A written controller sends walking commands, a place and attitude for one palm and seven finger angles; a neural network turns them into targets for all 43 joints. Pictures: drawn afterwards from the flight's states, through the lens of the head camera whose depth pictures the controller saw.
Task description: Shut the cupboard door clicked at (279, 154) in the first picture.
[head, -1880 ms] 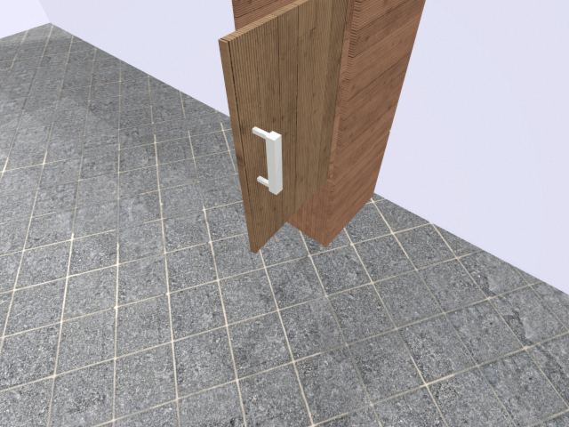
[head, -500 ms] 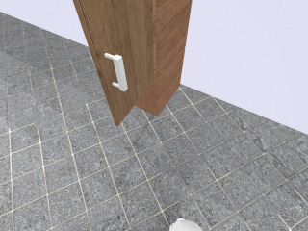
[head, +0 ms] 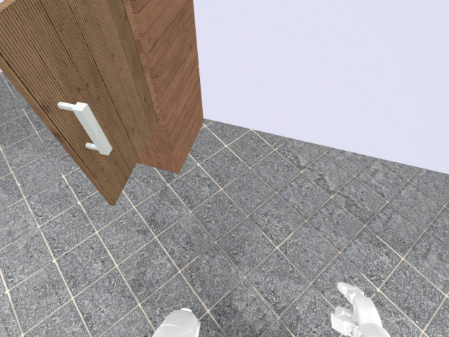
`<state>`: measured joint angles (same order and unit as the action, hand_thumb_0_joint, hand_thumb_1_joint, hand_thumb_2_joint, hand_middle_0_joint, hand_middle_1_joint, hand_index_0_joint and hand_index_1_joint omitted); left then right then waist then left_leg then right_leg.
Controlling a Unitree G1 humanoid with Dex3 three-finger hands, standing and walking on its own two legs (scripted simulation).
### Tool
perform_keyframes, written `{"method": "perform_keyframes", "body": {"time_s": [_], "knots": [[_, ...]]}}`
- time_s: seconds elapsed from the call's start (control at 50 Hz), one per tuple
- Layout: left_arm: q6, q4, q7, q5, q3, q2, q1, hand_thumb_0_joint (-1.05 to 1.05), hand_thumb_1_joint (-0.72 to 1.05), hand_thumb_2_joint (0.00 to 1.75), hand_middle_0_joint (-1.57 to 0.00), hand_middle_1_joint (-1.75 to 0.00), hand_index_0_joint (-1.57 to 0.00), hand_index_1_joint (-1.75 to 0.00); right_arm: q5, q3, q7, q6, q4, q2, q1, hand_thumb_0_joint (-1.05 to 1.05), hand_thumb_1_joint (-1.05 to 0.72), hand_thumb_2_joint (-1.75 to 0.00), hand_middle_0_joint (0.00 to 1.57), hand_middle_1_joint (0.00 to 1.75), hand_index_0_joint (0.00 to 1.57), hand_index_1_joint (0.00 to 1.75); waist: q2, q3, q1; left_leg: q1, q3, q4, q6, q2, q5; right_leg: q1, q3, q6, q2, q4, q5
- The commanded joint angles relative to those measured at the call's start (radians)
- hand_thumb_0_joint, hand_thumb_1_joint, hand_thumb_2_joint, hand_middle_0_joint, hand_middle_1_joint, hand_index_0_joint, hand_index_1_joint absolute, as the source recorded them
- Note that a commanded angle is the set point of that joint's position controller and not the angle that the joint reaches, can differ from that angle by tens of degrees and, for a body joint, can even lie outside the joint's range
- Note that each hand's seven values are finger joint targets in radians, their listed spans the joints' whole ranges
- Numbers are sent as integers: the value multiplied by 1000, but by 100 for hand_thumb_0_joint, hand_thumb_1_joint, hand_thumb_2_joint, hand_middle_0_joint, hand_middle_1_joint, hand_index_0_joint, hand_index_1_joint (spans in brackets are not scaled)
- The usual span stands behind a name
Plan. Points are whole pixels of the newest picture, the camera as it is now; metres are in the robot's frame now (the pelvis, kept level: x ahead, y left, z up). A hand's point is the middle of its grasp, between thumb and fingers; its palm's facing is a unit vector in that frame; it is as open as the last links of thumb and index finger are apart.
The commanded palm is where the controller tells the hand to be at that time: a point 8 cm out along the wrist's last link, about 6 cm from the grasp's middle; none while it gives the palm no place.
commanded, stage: walk around to get in front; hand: left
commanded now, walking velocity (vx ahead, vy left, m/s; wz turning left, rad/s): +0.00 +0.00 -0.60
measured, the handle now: (86, 129) +0.50 +0.39 -0.01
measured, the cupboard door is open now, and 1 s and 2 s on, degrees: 93 93 93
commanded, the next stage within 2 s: none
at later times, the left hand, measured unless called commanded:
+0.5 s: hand (156, 287) +0.21 +0.18 -0.17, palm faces -0.35 -0.89 -0.29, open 7.4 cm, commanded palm none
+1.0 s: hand (179, 266) +0.26 +0.14 -0.19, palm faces -0.53 -0.82 -0.20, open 7.4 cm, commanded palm none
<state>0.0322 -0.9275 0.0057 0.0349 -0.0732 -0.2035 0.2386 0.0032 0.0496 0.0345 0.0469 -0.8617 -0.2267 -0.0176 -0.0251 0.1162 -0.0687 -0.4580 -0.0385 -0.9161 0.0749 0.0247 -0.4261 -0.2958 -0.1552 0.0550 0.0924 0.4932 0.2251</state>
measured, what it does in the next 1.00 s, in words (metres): steps on the spot, turning right: left foot, then right foot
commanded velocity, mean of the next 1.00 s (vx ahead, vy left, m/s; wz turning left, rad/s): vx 0.00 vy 0.00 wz -0.60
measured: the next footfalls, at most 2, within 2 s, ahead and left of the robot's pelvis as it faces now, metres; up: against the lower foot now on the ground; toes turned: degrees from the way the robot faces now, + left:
left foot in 0.12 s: +0.05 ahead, +0.16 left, +0.00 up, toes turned -5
right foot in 0.48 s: +0.02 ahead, -0.11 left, +0.00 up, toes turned -24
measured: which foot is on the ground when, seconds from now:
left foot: up 0.00-0.10, down 0.12-0.48, up 0.50-0.88, down 0.90-1.00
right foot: down 0.00-0.12, up 0.14-0.46, down 0.48-0.90, up 0.92-1.00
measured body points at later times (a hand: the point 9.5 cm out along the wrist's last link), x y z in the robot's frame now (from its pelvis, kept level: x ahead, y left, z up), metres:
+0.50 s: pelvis +0.03 +0.00 -0.02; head +0.09 -0.03 +0.42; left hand +0.22 +0.23 -0.15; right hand -0.04 -0.26 -0.17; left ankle +0.01 +0.16 -0.74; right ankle -0.02 -0.10 -0.75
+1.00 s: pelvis +0.08 +0.01 -0.01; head +0.14 +0.01 +0.44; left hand +0.29 +0.19 -0.17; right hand +0.03 -0.25 -0.13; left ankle +0.14 +0.10 -0.74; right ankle -0.04 -0.07 -0.68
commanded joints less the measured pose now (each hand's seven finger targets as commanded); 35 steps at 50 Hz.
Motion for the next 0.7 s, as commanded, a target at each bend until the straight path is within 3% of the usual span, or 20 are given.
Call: {"method": "perform_keyframes", "body": {"time_s": [0.0,0.04,0.06,0.08,0.1,0.12,0.14,0.16,0.2,0.34,0.4,0.42,0.44,0.46,0.48,0.5,0.52,0.56,0.62,0.68], "knots": [[-16,76,12,0,-60,-226,15,0,90,90,-20,-30,-20,-30,-9,22,4,-31,69,-81,56,0,-90,-90,20,30,20,30,-96,-177,37,92,4,180,-15,-23,10,112,-330,134,-265,-67,-473],[-12,87,8,-10,-59,-222,-24,0,90,90,-20,-30,-20,-30,-10,23,9,-40,48,-94,137,0,-90,-90,20,30,20,30,-92,-199,73,245,8,360,-23,-28,133,36,-305,82,-223,-24,-398],[-11,93,8,-16,-52,-203,-50,0,90,90,-20,-30,-20,-30,-9,28,13,-50,32,-118,196,0,-90,-90,20,30,20,30,-56,-225,109,396,-7,501,-35,14,209,-51,-254,33,-173,32,-307],[-9,109,1,-27,-41,-143,-30,0,90,90,-20,-30,-20,-30,6,41,18,-62,33,-205,220,0,-90,-90,20,30,20,30,164,-240,111,525,-235,632,-102,240,200,-229,-124,-26,-45,170,9],[-11,124,-10,-22,-34,-126,-41,0,90,90,-20,-30,-20,-30,13,57,17,-56,52,-276,230,0,-90,-90,20,30,20,30,341,-217,108,495,-426,660,-208,466,361,-316,49,-84,-6,411,412],[-5,123,-16,-8,-38,-164,-73,0,90,90,-20,-30,-20,-30,24,43,22,-47,59,-255,223,0,-90,-90,20,30,20,30,207,-146,110,367,-387,645,-266,482,440,-304,40,-93,-55,576,399],[-3,122,-26,-4,-46,-162,-43,0,90,90,-20,-30,-20,-30,30,28,25,-49,78,-209,171,0,-90,-90,20,30,20,30,134,-117,64,324,-277,637,-262,417,511,-305,64,-107,-69,664,320],[-1,93,-29,1,-52,-152,-33,0,90,90,-20,-30,-20,-30,31,19,26,-52,82,-178,146,0,-90,-90,20,30,20,30,227,-130,45,332,-195,592,-233,346,635,-311,70,-118,-76,717,286],[7,84,-38,-9,-44,-146,-16,0,90,90,-20,-30,-20,-30,25,7,24,-51,94,-154,133,0,-90,-90,20,30,20,30,233,-137,33,348,-27,543,-198,284,715,-300,111,-123,-101,740,236],[4,121,-53,-14,-9,-99,-161,0,90,90,-20,-30,-20,-30,29,30,11,-47,21,-196,304,0,-90,-90,20,30,20,30,250,-149,112,432,94,475,-176,276,800,-170,244,-101,-93,329,213],[-6,108,-50,-16,-8,-116,-125,0,90,90,-20,-30,-20,-30,26,40,3,-43,18,-220,302,0,-90,-90,20,30,20,30,263,-166,93,413,118,407,-148,297,799,-47,265,-70,-80,147,149],[-10,93,-48,-17,-12,-130,-83,0,90,90,-20,-30,-20,-30,20,42,1,-42,19,-224,287,0,-90,-90,20,30,20,30,237,-181,60,363,141,339,-118,286,760,59,266,-58,-79,35,41],[-19,63,-42,-12,-23,-181,12,0,90,90,-20,-30,-20,-30,9,41,-4,-43,27,-210,276,0,-90,-90,20,30,20,30,120,-231,8,237,183,186,-70,253,646,271,200,-32,-134,-77,-157],[-30,35,-23,-1,-52,-312,102,0,90,90,-20,-30,-20,-30,-2,19,-10,-43,68,-121,241,0,-90,-90,20,30,20,30,-243,-257,-37,-67,251,-68,-6,108,10,469,-164,71,-408,-107,-590],[-25,13,-8,-20,-57,-348,149,0,90,90,-20,-30,-20,-30,2,14,0,-31,85,-130,197,0,-90,-90,20,30,20,30,-297,-282,-56,-150,120,-239,3,49,-280,455,-261,165,-505,-59,-899],[-23,22,4,-23,-52,-310,122,0,90,90,-20,-30,-20,-30,-1,15,4,-24,76,-142,208,0,-90,-90,20,30,20,30,-185,-258,-31,-155,31,-283,-7,92,-199,420,-189,188,-497,-57,-795],[-21,40,13,-18,-48,-268,67,0,90,90,-20,-30,-20,-30,2,14,5,-24,56,-119,183,0,-90,-90,20,30,20,30,-213,-211,-16,-188,26,-283,-2,109,-145,375,-163,165,-414,-56,-723],[-20,68,15,-22,-34,-230,-19,0,90,90,-20,-30,-20,-30,3,19,-3,-17,34,-126,181,0,-90,-90,20,30,20,30,-161,-173,25,-143,32,-270,16,104,-49,274,-97,136,-353,-64,-658],[-26,84,14,-16,-33,-228,-57,0,90,90,-20,-30,-20,-30,4,19,-9,-10,14,-97,205,0,-90,-90,20,30,20,30,-85,-175,57,-69,49,-186,21,71,17,194,-77,131,-316,-84,-567],[-25,87,8,-13,-37,-231,-50,0,90,90,-20,-30,-20,-30,5,21,-10,-12,25,-90,182,0,-90,-90,20,30,20,30,-93,-152,53,-54,56,-96,22,44,29,163,-118,136,-298,-98,-489]]}}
